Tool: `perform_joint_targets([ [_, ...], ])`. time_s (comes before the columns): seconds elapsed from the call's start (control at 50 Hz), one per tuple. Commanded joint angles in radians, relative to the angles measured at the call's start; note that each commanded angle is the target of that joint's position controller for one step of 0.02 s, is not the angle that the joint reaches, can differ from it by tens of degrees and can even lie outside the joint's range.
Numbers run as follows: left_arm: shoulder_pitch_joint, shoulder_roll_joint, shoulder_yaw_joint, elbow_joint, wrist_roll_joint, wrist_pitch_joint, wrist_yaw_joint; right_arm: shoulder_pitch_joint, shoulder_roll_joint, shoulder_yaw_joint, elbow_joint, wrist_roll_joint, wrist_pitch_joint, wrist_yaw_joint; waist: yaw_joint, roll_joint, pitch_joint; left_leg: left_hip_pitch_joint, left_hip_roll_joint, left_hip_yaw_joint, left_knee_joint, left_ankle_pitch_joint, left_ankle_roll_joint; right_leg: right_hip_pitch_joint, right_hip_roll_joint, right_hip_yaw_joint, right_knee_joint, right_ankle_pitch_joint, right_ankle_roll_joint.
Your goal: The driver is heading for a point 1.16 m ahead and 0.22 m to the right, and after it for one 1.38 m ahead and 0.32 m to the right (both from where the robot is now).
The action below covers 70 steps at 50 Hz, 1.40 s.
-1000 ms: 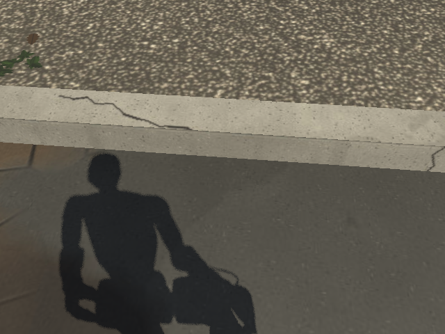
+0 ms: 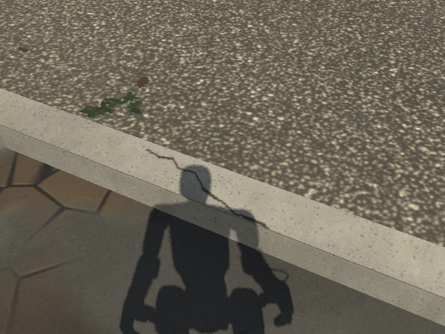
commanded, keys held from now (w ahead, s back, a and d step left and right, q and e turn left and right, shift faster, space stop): no key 0.10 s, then w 0.34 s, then no key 0.32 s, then w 0.24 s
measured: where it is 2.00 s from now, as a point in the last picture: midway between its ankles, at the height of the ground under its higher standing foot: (253, 333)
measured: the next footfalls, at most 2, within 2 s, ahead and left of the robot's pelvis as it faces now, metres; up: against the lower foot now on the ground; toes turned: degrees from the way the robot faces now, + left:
left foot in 0.76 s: +0.34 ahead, +0.05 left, +0.00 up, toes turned +2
right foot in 1.26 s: +0.38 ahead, -0.15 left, +0.00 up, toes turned -5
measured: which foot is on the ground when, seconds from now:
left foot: down 0.00-0.36, up 0.38-0.74, down 0.76-1.00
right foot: down 0.00-0.76, up 0.78-1.00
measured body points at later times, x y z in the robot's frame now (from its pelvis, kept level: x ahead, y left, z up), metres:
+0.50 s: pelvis +0.10 -0.04 +0.00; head +0.10 -0.05 +0.45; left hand +0.05 +0.21 -0.14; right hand +0.14 -0.28 -0.15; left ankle +0.07 +0.09 -0.68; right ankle +0.05 -0.11 -0.74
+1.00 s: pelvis +0.25 -0.01 +0.00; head +0.26 -0.01 +0.45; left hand +0.29 +0.22 -0.16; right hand +0.25 -0.26 -0.15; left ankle +0.30 +0.04 -0.74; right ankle +0.24 -0.14 -0.69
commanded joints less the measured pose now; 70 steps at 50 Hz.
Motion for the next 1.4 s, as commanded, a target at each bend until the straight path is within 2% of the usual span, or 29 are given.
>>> perform_joint_targets([
  [0.02,0.044,0.077,0.017,0.007,-0.001,-0.009,0.007,0.032,-0.115,-0.026,-0.003,0.002,-0.014,-0.005,-0.012,0.043,0.054,-0.069,0.134,-0.144,-0.132,-0.02,0.036,0.037,-0.075,0.098,-0.059,-0.002,-0.002],
  [0.1,0.044,0.069,0.017,0.042,-0.001,-0.007,0.014,0.045,-0.107,-0.025,0.03,0.002,-0.016,-0.008,-0.016,0.027,0.043,-0.052,0.128,-0.129,-0.119,0.027,0.038,0.055,-0.08,0.101,-0.06,0.015,-0.006],
  [0.16,0.052,0.074,0.024,0.054,0.007,0.0,0.012,0.082,-0.15,-0.044,0.052,-0.001,-0.004,-0.008,-0.025,0.074,0.049,-0.072,0.112,-0.157,-0.145,-0.36,0.079,0.006,-0.01,0.039,0.031,-0.275,-0.025],
  [0.22,0.005,0.034,0.02,0.029,0.024,0.001,-0.002,0.142,-0.184,-0.066,0.065,-0.003,0.005,-0.002,-0.057,0.156,0.156,-0.071,0.246,-0.344,-0.26,-0.618,0.17,-0.175,0.031,-0.026,0.208,-0.301,-0.041],
  [0.28,-0.009,0.048,0.027,0.005,0.022,-0.028,-0.014,0.133,-0.173,-0.074,0.066,-0.009,-0.014,0.003,-0.042,0.144,0.147,-0.035,0.303,-0.377,-0.276,-0.473,0.208,-0.207,-0.016,0.001,0.277,-0.258,-0.067],
  [0.34,0.135,0.03,0.033,0.054,0.007,-0.055,-0.014,0.056,-0.161,-0.078,0.052,0.004,-0.029,0.01,0.041,0.1,0.122,-0.187,0.205,-0.223,-0.153,-0.361,0.156,0.108,0.03,-0.039,0.048,-0.172,-0.084],
  [0.36,0.231,0.054,0.043,0.086,0.01,-0.062,-0.006,0.025,-0.134,-0.073,0.035,-0.001,-0.035,0.01,0.076,0.032,0.109,-0.302,0.146,-0.151,-0.025,-0.323,0.126,0.265,-0.02,0.048,-0.025,-0.207,-0.089],
  [0.38,0.338,0.145,0.066,0.104,0.015,-0.068,0.005,-0.012,-0.053,-0.051,-0.002,0.007,-0.046,0.018,0.111,-0.192,0.081,-0.476,0.015,0.011,0.266,-0.279,0.072,0.388,-0.232,0.404,-0.21,-0.469,-0.146],
  [0.4,0.397,0.197,0.082,0.13,0.006,-0.06,0.002,-0.039,-0.092,-0.058,-0.03,-0.019,-0.05,0.024,0.111,-0.237,0.119,-0.597,-0.014,0.069,0.461,-0.329,0.07,0.379,-0.384,0.647,-0.294,-0.555,-0.22],
  [0.42,0.31,0.141,0.069,0.108,0.01,-0.057,0.002,-0.05,-0.124,-0.066,-0.026,-0.038,-0.052,0.033,0.055,-0.084,0.162,-0.598,0.052,0.009,0.576,-0.252,0.079,0.296,-0.371,0.603,-0.279,-0.54,-0.225],
  [0.44,0.232,0.114,0.061,0.08,0.01,-0.062,-0.001,-0.026,-0.101,-0.063,-0.01,-0.03,-0.056,0.044,0.014,-0.038,0.163,-0.575,0.078,-0.003,0.603,-0.169,0.078,0.245,-0.327,0.518,-0.283,-0.471,-0.201],
  [0.52,0.198,0.052,0.033,0.086,0.004,-0.09,0.008,0.035,-0.066,-0.058,0.034,-0.029,-0.049,0.047,-0.041,-0.045,0.091,-0.461,0.077,0.067,0.595,-0.04,0.022,0.243,-0.203,0.175,-0.179,0.481,-0.147],
  [0.56,0.226,0.042,0.023,0.106,0.004,-0.089,0.013,-0.01,-0.046,-0.051,0.02,-0.019,-0.039,0.038,-0.036,-0.069,0.069,-0.439,0.054,0.097,0.536,-0.014,0.001,0.241,-0.174,0.093,-0.127,0.731,-0.139],
  [0.64,0.22,0.044,0.01,0.121,0.007,-0.076,0.024,-0.128,-0.028,-0.03,-0.014,-0.005,-0.032,0.024,-0.01,-0.122,0.075,-0.298,0.011,0.143,0.273,0.082,0.004,0.177,-0.132,0.028,-0.088,0.79,-0.125],
  [0.72,0.173,0.058,0.011,0.127,-0.002,-0.073,0.028,0.012,-0.072,-0.041,0.041,-0.008,-0.042,0.006,-0.069,-0.096,0.028,-0.102,-0.003,0.109,0.133,0.142,0.06,0.183,-0.168,0.068,0.062,0.781,-0.115],
  [0.74,0.16,0.066,0.014,0.129,-0.009,-0.072,0.025,0.087,-0.084,-0.047,0.067,-0.014,-0.055,0.002,-0.111,-0.052,0.007,0.001,0.009,0.095,0.027,0.266,0.071,0.161,-0.143,0.053,0.168,0.699,-0.092],
  [0.76,0.19,0.056,0.011,0.122,-0.013,-0.075,0.023,0.173,-0.144,-0.06,0.089,-0.027,-0.069,-0.002,-0.119,0.022,-0.071,0.183,0.142,-0.024,0.055,0.628,0.092,0.06,-0.1,0.035,0.306,0.425,-0.062],
  [0.78,0.329,-0.025,-0.003,0.135,-0.042,-0.061,0.027,0.241,-0.203,-0.077,0.094,-0.033,-0.062,0.0,-0.083,0.195,-0.222,0.374,0.393,-0.283,0.097,0.902,0.259,-0.084,0.023,-0.024,0.601,-0.247,-0.046],
  [0.8,0.327,0.022,0.016,0.149,-0.022,-0.039,0.028,0.243,-0.212,-0.088,0.093,0.01,-0.044,0.01,-0.097,0.2,-0.259,0.329,0.449,-0.45,-0.005,0.589,0.35,-0.17,0.071,0.017,0.789,-0.511,-0.05],
  [0.82,0.233,0.05,0.028,0.124,0.019,-0.029,0.018,0.156,-0.19,-0.087,0.071,0.023,-0.034,0.015,-0.076,0.126,-0.129,0.197,0.413,-0.441,-0.106,0.119,0.334,-0.251,0.03,0.053,0.853,-0.474,-0.057],
  [0.84,0.133,0.041,0.031,0.099,0.035,-0.03,0.004,0.07,-0.139,-0.073,0.05,0.015,-0.03,0.016,-0.065,0.087,-0.018,0.07,0.365,-0.413,-0.2,-0.233,0.287,-0.291,-0.005,0.068,0.811,-0.381,-0.064],
  [0.88,0.081,0.026,0.038,0.077,0.035,-0.026,-0.013,0.022,-0.088,-0.06,0.05,0.004,-0.034,0.008,-0.013,0.115,0.082,-0.093,0.288,-0.317,-0.3,-0.31,0.2,-0.239,-0.045,0.065,0.68,-0.27,-0.058],
  [0.94,0.127,-0.017,0.032,0.103,0.033,-0.019,-0.016,0.062,-0.094,-0.063,0.065,-0.003,-0.051,0.005,0.01,0.084,0.031,-0.117,0.242,-0.2,-0.299,-0.185,0.179,-0.151,-0.036,0.028,0.593,-0.211,-0.045],
  [1.16,-0.11,0.021,0.042,-0.005,0.018,-0.033,-0.024,0.17,-0.164,-0.085,0.073,-0.005,-0.057,0.009,-0.048,0.1,0.059,-0.048,0.286,-0.197,-0.329,-0.337,0.203,-0.19,-0.035,-0.029,0.244,-0.171,-0.021],
  [1.24,-0.004,0.012,0.046,0.026,0.012,-0.057,-0.013,0.127,-0.158,-0.09,0.064,0.004,-0.058,0.014,0.007,0.062,0.061,-0.159,0.237,-0.138,-0.21,-0.356,0.177,0.068,0.006,-0.068,0.007,-0.118,-0.049],
  [1.26,0.087,0.033,0.054,0.055,0.013,-0.069,-0.005,0.102,-0.127,-0.083,0.051,0.0,-0.062,0.015,0.038,0.023,0.044,-0.256,0.19,-0.092,-0.103,-0.348,0.152,0.216,-0.025,-0.014,-0.043,-0.166,-0.062],
  [1.3,0.256,0.191,0.091,0.095,0.017,-0.078,0.011,0.021,-0.017,-0.053,-0.024,-0.004,-0.076,0.031,0.077,-0.289,0.083,-0.623,-0.003,0.123,0.35,-0.293,0.079,0.385,-0.382,0.567,-0.332,-0.606,-0.178],
  [1.32,0.217,0.151,0.087,0.093,0.017,-0.071,0.011,-0.004,-0.1,-0.071,-0.023,-0.036,-0.075,0.039,0.047,-0.143,0.134,-0.633,0.063,0.041,0.488,-0.244,0.086,0.308,-0.397,0.554,-0.304,-0.571,-0.21],
  [1.4,0.101,0.069,0.062,0.053,0.002,-0.099,0.003,0.009,-0.079,-0.074,0.011,-0.034,-0.071,0.064,-0.034,-0.028,0.081,-0.556,0.114,0.032,0.571,-0.008,0.038,0.251,-0.246,0.266,-0.298,-0.13,-0.145],
])
Velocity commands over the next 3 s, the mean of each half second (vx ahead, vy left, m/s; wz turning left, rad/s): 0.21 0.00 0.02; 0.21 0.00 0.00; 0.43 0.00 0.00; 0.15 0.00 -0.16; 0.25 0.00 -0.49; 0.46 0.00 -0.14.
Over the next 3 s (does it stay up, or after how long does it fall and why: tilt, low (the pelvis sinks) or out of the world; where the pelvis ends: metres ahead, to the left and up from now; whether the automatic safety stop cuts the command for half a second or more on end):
stays up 0.81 -0.13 0.01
